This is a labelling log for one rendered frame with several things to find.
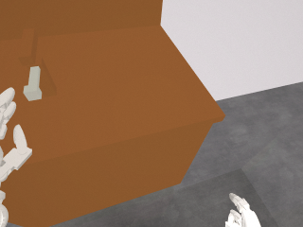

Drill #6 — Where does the counter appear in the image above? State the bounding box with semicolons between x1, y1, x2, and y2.
0;0;225;227

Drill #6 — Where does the robot right hand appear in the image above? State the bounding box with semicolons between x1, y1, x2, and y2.
225;193;261;227

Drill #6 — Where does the tap lever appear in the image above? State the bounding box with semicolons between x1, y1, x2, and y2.
23;66;42;101

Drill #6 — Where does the robot left hand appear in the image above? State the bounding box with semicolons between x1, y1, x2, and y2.
0;87;32;187

